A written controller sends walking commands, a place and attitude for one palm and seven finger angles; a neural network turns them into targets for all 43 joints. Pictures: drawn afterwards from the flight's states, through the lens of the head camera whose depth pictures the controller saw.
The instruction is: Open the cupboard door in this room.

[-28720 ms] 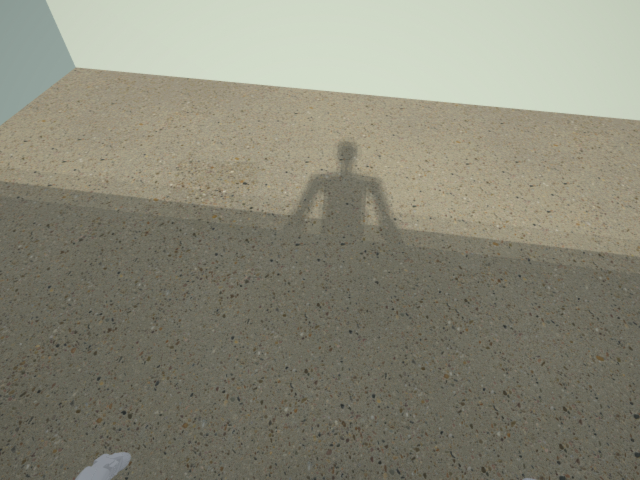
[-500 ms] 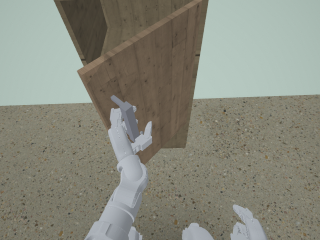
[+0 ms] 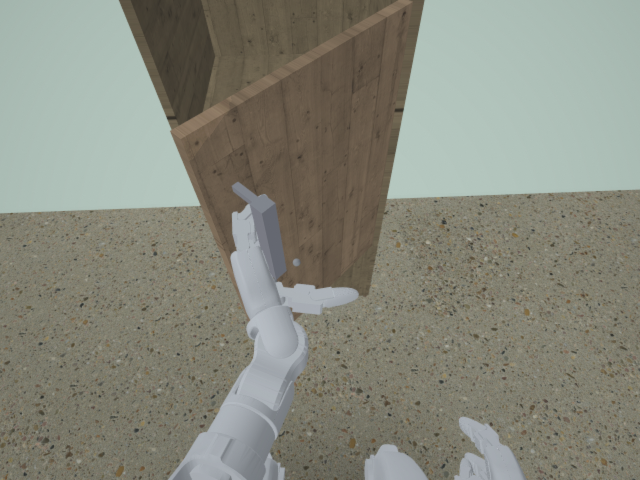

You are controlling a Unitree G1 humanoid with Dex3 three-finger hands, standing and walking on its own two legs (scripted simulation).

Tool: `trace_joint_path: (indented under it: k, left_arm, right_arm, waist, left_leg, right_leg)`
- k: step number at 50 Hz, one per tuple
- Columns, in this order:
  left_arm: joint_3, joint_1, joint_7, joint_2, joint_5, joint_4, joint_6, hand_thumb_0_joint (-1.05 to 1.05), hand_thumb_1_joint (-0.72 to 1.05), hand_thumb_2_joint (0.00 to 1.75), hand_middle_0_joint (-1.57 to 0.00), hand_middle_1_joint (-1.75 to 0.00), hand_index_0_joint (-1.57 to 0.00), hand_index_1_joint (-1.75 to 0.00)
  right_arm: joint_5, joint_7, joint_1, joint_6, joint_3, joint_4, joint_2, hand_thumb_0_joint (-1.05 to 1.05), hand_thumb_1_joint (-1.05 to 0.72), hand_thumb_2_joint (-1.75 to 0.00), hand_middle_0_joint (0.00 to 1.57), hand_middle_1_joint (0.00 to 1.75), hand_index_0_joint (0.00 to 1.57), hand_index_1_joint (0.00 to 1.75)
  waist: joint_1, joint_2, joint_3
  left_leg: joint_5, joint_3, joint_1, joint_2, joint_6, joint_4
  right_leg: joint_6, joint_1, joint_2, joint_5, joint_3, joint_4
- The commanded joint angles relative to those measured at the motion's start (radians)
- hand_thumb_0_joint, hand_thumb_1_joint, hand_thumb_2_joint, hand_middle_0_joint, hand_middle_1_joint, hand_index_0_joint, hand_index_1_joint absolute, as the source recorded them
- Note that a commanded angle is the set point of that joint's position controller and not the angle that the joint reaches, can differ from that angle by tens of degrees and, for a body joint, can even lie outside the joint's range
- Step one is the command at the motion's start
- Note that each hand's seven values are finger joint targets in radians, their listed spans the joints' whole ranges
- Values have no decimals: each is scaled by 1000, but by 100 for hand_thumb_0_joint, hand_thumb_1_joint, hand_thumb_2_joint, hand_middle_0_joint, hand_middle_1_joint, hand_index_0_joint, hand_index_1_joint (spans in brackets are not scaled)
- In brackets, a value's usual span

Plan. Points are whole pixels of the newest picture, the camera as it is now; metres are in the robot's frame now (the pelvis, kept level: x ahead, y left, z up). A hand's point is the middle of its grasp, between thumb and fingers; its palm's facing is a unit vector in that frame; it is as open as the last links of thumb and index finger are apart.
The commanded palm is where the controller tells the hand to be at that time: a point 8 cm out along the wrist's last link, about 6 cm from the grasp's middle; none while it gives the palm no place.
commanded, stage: open thumb and fingers to let go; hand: left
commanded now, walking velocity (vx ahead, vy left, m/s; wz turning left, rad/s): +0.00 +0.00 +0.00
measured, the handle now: (260, 233) +0.42 +0.09 +0.05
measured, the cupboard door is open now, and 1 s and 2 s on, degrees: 45 49 49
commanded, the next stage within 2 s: slide the hand sideways off the handle in 0.02 s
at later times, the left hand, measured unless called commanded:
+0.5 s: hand (296, 293) +0.33 +0.04 +0.05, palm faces -0.04 -1.00 +0.04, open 16.3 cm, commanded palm +0.29 +0.10 +0.04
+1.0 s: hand (265, 341) +0.27 +0.07 +0.05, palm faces -0.03 -1.00 -0.03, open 16.4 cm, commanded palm +0.24 +0.14 +0.04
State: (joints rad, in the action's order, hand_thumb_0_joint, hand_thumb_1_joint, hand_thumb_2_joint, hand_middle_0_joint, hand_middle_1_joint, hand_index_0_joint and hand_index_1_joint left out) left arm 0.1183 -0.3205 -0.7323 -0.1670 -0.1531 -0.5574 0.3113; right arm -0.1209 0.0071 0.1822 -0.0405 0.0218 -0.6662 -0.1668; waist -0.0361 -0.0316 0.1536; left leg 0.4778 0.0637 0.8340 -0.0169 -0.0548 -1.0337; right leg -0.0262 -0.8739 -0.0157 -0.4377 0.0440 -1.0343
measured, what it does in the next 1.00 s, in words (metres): stands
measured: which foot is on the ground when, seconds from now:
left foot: down 0.00-1.00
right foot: down 0.00-1.00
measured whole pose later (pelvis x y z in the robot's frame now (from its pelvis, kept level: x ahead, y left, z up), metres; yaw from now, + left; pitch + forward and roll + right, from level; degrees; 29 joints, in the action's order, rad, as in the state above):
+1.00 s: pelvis +0.00 +0.01 -0.01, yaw +0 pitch +12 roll +1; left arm 0.19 0.14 -0.12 0.02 -0.01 -0.12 0.36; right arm -0.03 -0.01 0.21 -0.06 -0.01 -0.49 -0.21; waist 0.01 -0.03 0.12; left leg 0.51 0.06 0.79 0.00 -0.04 -1.08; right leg -0.02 -0.83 -0.03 -0.47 0.03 -1.08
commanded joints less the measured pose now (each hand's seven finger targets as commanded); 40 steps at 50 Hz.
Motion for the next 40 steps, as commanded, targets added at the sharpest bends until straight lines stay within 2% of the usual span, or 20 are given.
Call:
trace_joint_path:
  k: [1,2,6,7,8,9,10,11,12,14,16,18,20,24,26,27,28,33,36,40]
  left_arm:
    - [-10,-309,-26,-50,-19,198,47,0,-50,30,-15,-30,-15,-30]
    - [-7,-299,-29,-60,-18,197,42,0,-50,30,-15,-30,-15,-30]
    - [12,-318,-32,-86,-17,198,34,0,-50,30,-15,-30,-15,-30]
    - [253,-269,177,-27,-132,220,71,0,-50,30,-15,-30,-15,-30]
    - [179,-305,286,47,-92,269,120,0,-50,30,-15,-30,-15,-30]
    - [165,-324,353,88,-81,296,157,0,-50,30,-15,-30,-15,-30]
    - [181,-331,409,88,-64,330,181,0,-50,30,-15,-30,-15,-30]
    - [199,-320,475,84,-40,325,197,0,-50,30,-15,-30,-15,-30]
    - [213,-309,535,61,4,320,204,0,-50,30,-15,-30,-15,-30]
    - [188,-309,581,27,118,324,185,0,-50,30,-15,-30,-15,-30]
    - [117,-241,576,30,209,282,146,0,-50,30,-15,-30,-15,-30]
    - [67,-196,542,46,234,281,120,0,-50,30,-15,-30,-15,-30]
    - [37,-131,502,78,204,334,127,0,-50,30,-15,-30,-15,-30]
    - [64,-24,449,96,90,382,172,0,-50,30,-15,-30,-15,-30]
    - [81,13,443,95,62,390,180,0,-50,30,-15,-30,-15,-30]
    - [70,40,445,113,56,408,181,0,-50,30,-15,-30,-15,-30]
    - [81,74,454,107,58,397,170,0,-50,30,-15,-30,-15,-30]
    - [84,102,497,125,105,516,142,0,-50,30,-15,-30,-15,-30]
    - [88,117,518,129,135,579,149,0,-50,30,-15,-30,-15,-30]
    - [103,175,548,136,136,632,168,0,-50,30,-15,-30,-15,-30]
  right_arm:
    - [-1,-4,-35,-40,25,122,-91,0,-90,-90,20,30,20,30]
    - [-2,-3,-41,-39,24,125,-88,0,-90,-90,20,30,20,30]
    - [-1,3,-41,-39,21,123,-88,0,-90,-90,20,30,20,30]
    - [2,-4,29,-26,32,107,-121,0,-90,-90,20,30,20,30]
    - [16,-9,38,-32,34,145,-122,0,-90,-90,20,30,20,30]
    - [18,-14,45,-32,34,151,-127,0,-90,-90,20,30,20,30]
    - [25,-15,45,-35,32,160,-122,0,-90,-90,20,30,20,30]
    - [36,-18,46,-40,30,166,-123,0,-90,-90,20,30,20,30]
    - [48,-19,44,-45,23,180,-123,0,-90,-90,20,30,20,30]
    - [74,-23,31,-56,14,205,-126,0,-90,-90,20,30,20,30]
    - [89,-27,20,-60,9,211,-135,0,-90,-90,20,30,20,30]
    - [90,-22,20,-59,8,222,-144,0,-90,-90,20,30,20,30]
    - [82,-11,20,-61,14,238,-142,0,-90,-90,20,30,20,30]
    - [67,23,34,-52,21,252,-137,0,-90,-90,20,30,20,30]
    - [64,30,26,-46,23,259,-134,0,-90,-90,20,30,20,30]
    - [66,31,22,-43,24,265,-135,0,-90,-90,20,30,20,30]
    - [69,30,11,-39,21,274,-136,0,-90,-90,20,30,20,30]
    - [83,5,-9,-39,15,301,-136,0,-90,-90,20,30,20,30]
    - [88,-8,-17,-50,12,299,-134,0,-90,-90,20,30,20,30]
    - [87,-12,-18,-70,10,300,-132,0,-90,-90,20,30,20,30]
  waist:
    - [-12,106,333]
    - [-6,80,339]
    - [-12,88,321]
    - [-99,161,285]
    - [-74,124,330]
    - [-61,81,375]
    - [-53,44,397]
    - [-66,53,368]
    - [-64,38,333]
    - [-55,19,293]
    - [-38,81,247]
    - [-17,129,242]
    - [11,108,294]
    - [21,108,281]
    - [17,92,254]
    - [26,87,254]
    - [25,83,222]
    - [23,95,226]
    - [10,108,220]
    - [7,80,218]
  left_leg:
    - [-181,-68,-104,37,47,111]
    - [-187,-71,-108,38,45,112]
    - [-192,-63,-112,35,43,115]
    - [-199,-68,-141,34,66,83]
    - [-206,-68,-127,40,71,79]
    - [-229,-66,-147,43,72,78]
    - [-231,-67,-168,44,72,78]
    - [-217,-61,-181,41,72,80]
    - [-190,-58,-186,41,71,92]
    - [-143,-52,-199,42,66,120]
    - [-106,-43,-180,39,60,150]
    - [-108,-39,-164,42,57,170]
    - [-163,-49,-173,42,54,162]
    - [-210,-53,-145,37,54,132]
    - [-174,-63,-130,37,55,126]
    - [-161,-65,-125,38,54,130]
    - [-123,-69,-115,39,56,138]
    - [-98,-66,-135,42,62,149]
    - [-95,-57,-138,39,63,136]
    - [-99,-48,-138,42,63,117]
  right_leg:
    - [-6,257,9,171,0,174]
    - [-9,256,11,176,1,169]
    - [-11,238,14,170,15,163]
    - [-10,220,11,259,-11,154]
    - [-14,248,-1,293,-17,142]
    - [-20,273,-2,327,-24,117]
    - [-19,277,-4,330,-26,112]
    - [-18,260,-3,313,-21,115]
    - [-18,244,0,275,-15,124]
    - [-18,230,11,191,-5,153]
    - [-11,230,19,122,10,177]
    - [-8,250,20,105,18,178]
    - [-10,270,16,157,17,151]
    - [-16,247,14,207,12,109]
    - [-16,233,13,185,4,115]
    - [-19,240,13,172,2,118]
    - [-18,236,14,138,-2,133]
    - [-13,269,15,114,-9,161]
    - [-7,259,13,110,-11,158]
    - [-6,238,10,114,-9,139]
